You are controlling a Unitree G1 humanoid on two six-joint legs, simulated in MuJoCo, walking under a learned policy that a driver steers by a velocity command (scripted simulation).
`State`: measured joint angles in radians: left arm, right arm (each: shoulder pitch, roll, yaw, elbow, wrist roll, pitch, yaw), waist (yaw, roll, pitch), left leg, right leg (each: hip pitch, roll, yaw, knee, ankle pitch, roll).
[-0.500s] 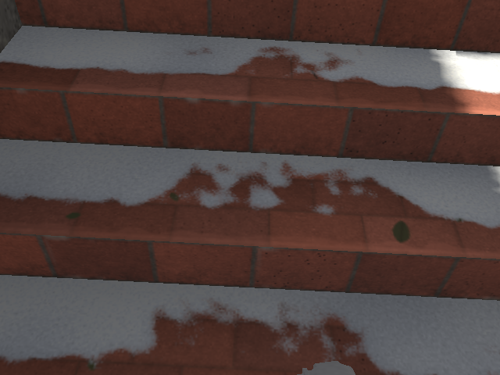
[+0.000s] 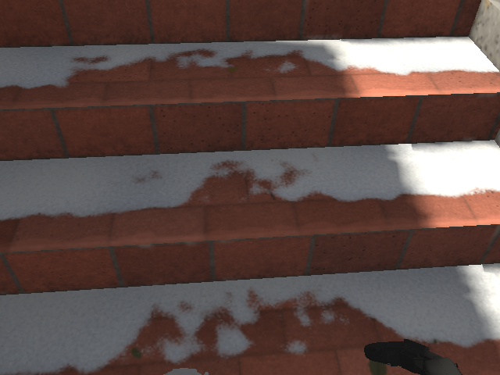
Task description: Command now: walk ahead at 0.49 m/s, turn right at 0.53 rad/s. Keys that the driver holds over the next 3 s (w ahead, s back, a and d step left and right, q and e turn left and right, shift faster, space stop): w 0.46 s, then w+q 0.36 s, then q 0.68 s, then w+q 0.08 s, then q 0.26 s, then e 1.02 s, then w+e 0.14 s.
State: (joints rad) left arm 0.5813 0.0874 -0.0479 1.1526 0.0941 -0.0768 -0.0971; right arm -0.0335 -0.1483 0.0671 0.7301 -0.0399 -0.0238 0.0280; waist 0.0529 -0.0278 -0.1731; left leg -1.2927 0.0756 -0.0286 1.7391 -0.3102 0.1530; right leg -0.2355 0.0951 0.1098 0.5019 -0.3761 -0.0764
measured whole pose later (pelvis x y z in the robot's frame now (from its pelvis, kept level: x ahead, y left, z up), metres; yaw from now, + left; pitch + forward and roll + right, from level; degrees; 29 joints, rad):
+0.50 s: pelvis +0.26 +0.01 +0.16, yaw -8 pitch +5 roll +1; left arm -0.03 0.12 -0.06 0.80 0.03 -0.02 -0.05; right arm 0.60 -0.05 0.04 1.20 -0.05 -0.10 0.01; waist -0.08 -0.02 -0.11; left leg -0.10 0.01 0.11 0.36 -0.35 0.02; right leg -1.44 -0.10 -0.01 1.87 -0.16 -0.19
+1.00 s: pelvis +0.54 -0.07 +0.30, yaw +5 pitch +6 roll -3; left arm 0.44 0.13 -0.03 1.19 0.12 -0.09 -0.01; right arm 0.01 -0.16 0.01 0.86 0.00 -0.04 0.08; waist 0.00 0.04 -0.12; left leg -1.32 0.03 -0.05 2.11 -0.25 0.26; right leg -0.19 -0.01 -0.30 0.46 -0.36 -0.04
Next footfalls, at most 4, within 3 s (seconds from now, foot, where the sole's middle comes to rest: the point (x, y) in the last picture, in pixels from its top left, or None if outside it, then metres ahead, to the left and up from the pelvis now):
0.08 left None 0.21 0.13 -0.62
0.64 right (351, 352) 0.51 -0.16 -0.47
1.16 left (250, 203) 0.79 0.07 -0.31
1.70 right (347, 196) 0.83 -0.16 -0.31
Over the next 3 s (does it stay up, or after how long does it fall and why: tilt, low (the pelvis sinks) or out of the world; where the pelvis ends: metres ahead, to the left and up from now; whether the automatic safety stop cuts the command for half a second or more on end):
stays up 0.79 -0.02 0.46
